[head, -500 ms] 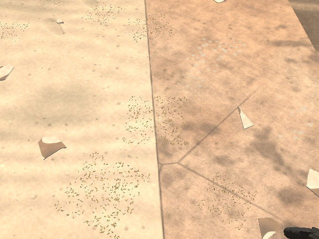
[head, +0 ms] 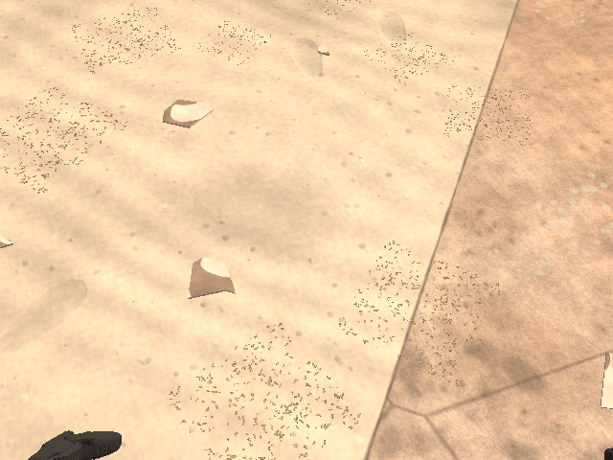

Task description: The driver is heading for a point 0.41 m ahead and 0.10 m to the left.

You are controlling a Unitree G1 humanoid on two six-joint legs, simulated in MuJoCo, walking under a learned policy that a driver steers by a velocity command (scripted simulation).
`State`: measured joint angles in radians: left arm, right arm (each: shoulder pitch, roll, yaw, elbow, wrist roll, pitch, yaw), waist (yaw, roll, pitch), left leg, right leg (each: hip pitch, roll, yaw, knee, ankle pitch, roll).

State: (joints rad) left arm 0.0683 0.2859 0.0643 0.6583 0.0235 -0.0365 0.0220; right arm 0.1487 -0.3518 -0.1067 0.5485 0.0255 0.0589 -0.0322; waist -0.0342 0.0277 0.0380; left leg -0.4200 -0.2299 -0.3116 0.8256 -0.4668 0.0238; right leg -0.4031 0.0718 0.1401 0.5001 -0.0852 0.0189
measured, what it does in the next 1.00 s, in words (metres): steps on the spot, turning left: left foot, then right foot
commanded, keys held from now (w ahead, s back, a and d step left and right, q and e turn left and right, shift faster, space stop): q+shift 0.34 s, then shift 0.42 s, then w+shift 0.24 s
